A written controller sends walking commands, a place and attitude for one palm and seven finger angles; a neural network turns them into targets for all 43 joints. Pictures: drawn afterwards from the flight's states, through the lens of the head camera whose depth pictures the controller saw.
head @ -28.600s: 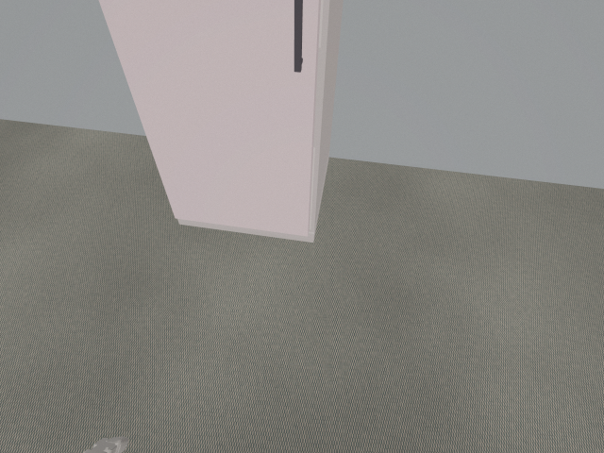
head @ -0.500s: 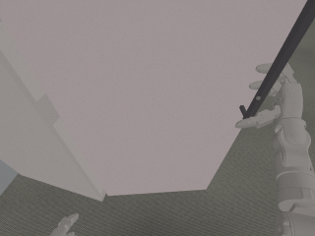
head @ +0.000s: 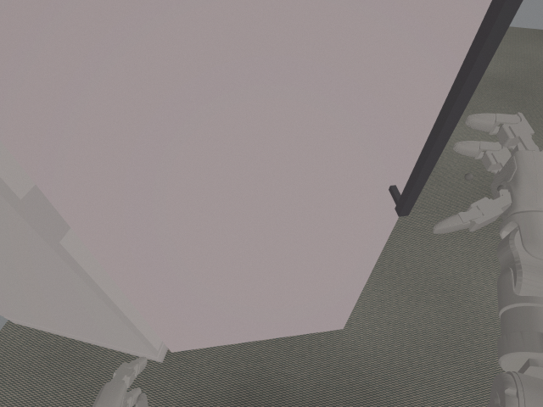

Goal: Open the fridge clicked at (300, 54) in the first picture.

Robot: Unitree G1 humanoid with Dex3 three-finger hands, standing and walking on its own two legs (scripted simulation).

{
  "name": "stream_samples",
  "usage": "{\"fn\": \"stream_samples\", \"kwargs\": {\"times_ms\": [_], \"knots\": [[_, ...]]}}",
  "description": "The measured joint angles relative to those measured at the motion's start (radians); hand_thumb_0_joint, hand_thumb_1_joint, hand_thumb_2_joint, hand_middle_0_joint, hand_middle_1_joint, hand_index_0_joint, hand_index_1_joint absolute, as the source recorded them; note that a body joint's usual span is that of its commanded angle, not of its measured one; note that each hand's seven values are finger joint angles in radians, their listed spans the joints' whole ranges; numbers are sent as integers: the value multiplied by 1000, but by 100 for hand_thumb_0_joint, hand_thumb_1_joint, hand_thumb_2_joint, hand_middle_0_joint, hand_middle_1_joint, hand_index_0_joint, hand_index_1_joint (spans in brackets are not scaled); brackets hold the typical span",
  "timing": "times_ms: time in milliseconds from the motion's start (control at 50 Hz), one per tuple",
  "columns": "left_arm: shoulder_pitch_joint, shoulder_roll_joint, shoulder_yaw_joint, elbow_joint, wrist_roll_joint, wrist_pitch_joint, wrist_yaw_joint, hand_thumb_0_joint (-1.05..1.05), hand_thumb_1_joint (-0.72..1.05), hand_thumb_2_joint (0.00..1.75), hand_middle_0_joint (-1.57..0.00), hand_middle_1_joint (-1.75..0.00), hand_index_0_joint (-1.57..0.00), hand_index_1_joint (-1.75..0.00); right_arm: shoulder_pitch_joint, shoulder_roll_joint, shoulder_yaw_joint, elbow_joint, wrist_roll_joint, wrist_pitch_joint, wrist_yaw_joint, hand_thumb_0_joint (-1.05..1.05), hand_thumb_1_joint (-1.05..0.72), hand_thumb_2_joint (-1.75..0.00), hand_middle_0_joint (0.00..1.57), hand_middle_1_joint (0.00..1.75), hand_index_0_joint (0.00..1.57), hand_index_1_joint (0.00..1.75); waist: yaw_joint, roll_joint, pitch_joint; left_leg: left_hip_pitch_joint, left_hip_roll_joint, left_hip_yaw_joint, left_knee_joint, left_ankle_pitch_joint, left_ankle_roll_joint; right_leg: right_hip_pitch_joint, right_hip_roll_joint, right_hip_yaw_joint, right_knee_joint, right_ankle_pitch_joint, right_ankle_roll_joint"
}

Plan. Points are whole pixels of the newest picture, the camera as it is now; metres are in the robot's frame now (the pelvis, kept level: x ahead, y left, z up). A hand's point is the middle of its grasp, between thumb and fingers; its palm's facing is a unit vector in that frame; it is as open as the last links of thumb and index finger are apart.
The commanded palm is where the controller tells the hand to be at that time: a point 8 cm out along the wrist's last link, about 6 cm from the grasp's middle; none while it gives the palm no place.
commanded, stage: slip the hand off the handle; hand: right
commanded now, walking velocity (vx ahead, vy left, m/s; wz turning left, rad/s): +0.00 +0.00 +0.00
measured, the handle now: (436, 120) +0.44 -0.18 +0.22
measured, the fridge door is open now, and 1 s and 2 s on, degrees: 69 69 69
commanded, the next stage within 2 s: draw the hand back to the body in 0.92 s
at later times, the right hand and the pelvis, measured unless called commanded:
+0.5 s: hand (499, 208) +0.35 -0.25 +0.16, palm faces +0.12 +0.98 -0.17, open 14.7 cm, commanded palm +0.31 -0.30 +0.17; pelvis +0.00 -0.01 +0.00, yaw +1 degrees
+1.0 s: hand (529, 270) +0.26 -0.25 +0.16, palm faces +0.16 +0.97 -0.19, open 14.7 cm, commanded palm +0.23 -0.29 +0.17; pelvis -0.02 +0.01 +0.00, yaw -2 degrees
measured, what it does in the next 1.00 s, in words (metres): stands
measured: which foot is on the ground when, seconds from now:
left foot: down 0.00-1.00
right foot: down 0.00-1.00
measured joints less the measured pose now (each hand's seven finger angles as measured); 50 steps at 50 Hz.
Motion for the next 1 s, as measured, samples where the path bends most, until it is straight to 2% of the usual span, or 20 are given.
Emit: {"fn": "stream_samples", "kwargs": {"times_ms": [260,360,540,700,1000], "knots": [[46,6,4,-5,3,16,3,1,90,90,-20,-30,-20,-30,36,-33,-47,-36,20,7,49,-2,55,-20,25,115,25,115,11,-4,-11,-11,6,-11,7,-6,-16,-17,5,-10,27,-21,-15],[56,3,4,-18,1,18,-3,1,90,90,-20,-30,-20,-30,112,-19,-48,-115,41,27,57,-2,55,-20,25,115,25,115,9,-10,-21,-1,6,-18,2,-4,-19,-5,6,-17,23,-23,-18],[22,-7,-7,-41,1,-3,-2,1,90,90,-20,-30,-20,-30,297,29,-43,-324,63,57,39,-2,55,-20,25,115,25,115,-15,-17,-18,34,7,-14,5,-6,-17,29,7,-13,23,-20,-16],[-43,-6,-26,-40,-6,-38,23,1,90,90,-20,-30,-20,-30,333,34,-13,-379,73,84,44,-2,56,-20,25,115,25,115,-45,-19,-7,55,11,11,13,-5,-8,42,11,13,24,-6,-8],[-46,6,-32,-45,-11,-91,37,1,90,90,-20,-30,-20,-30,472,28,-48,-492,123,94,97,-2,56,-20,25,115,25,115,-63,-32,6,84,0,29,12,-4,11,72,0,32,11,8,12]]}}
